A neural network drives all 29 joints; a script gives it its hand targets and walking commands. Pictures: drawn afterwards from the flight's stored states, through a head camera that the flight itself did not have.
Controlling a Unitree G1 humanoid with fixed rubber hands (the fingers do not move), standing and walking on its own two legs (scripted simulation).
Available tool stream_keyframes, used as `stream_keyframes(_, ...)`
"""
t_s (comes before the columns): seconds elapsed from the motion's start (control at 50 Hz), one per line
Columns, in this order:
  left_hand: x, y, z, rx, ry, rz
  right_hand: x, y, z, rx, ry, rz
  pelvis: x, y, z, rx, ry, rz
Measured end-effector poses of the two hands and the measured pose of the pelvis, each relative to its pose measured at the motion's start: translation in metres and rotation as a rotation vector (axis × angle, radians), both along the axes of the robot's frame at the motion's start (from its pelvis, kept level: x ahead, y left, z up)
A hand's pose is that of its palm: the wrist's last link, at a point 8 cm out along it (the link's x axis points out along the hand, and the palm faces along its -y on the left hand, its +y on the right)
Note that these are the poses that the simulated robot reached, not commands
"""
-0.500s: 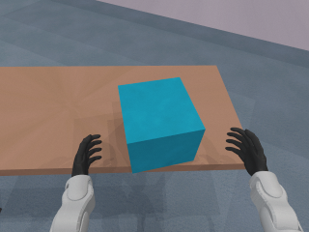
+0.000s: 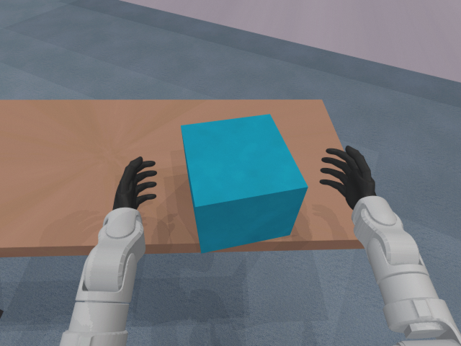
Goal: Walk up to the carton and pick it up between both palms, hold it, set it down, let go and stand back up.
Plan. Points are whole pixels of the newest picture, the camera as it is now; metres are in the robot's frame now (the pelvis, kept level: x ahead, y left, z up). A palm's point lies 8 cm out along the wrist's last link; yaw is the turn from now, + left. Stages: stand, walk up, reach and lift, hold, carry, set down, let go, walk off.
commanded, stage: reach and lift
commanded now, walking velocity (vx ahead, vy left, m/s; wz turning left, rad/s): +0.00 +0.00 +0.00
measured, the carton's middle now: (236, 181) +0.43 -0.01 +0.01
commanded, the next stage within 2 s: none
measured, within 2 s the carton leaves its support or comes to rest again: neither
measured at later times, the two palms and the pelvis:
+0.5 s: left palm (131, 170) +0.37 +0.18 +0.11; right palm (343, 148) +0.41 -0.19 +0.13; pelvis +0.01 +0.00 +0.00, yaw +0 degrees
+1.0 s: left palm (134, 148) +0.42 +0.19 +0.11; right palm (326, 121) +0.47 -0.17 +0.15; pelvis +0.01 +0.00 +0.00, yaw +0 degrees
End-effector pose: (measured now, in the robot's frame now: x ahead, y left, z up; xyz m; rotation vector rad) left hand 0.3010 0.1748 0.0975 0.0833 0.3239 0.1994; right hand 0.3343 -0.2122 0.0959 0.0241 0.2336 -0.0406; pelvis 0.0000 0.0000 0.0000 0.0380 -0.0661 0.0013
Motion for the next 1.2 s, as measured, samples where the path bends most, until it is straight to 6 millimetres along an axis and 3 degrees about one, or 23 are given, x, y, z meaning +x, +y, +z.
stream_keyframes(0.38, 0.048, 0.002, 0.010, 0.018, 0.024, 0.021, 0.060, 0.014, 0.027, 0.045, -0.006, 0.023, 0.007, -0.001, 0.000, 0.001, 0.043, 0.002)
stream_keyframes(0.96, 0.120, 0.014, 0.012, 0.028, -0.012, 0.047, 0.129, 0.039, 0.050, 0.060, 0.011, 0.038, 0.006, -0.003, -0.003, -0.011, 0.241, -0.001)
stream_keyframes(1.06, 0.122, 0.018, -0.001, 0.029, -0.009, 0.057, 0.134, 0.040, 0.042, 0.057, 0.034, 0.024, 0.005, -0.003, -0.004, -0.013, 0.263, -0.002)
stream_keyframes(1.2, 0.118, 0.025, -0.033, 0.021, -0.009, 0.055, 0.134, 0.036, 0.012, 0.036, 0.069, 0.001, 0.003, -0.002, -0.006, -0.020, 0.313, -0.006)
